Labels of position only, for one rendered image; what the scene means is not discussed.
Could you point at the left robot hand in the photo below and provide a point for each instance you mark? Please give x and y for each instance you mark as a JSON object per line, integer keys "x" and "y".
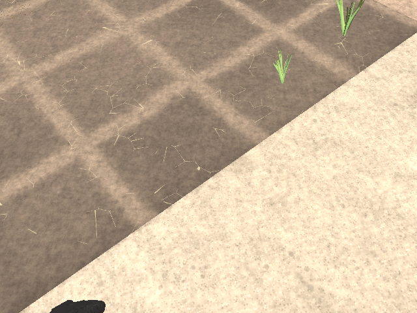
{"x": 90, "y": 306}

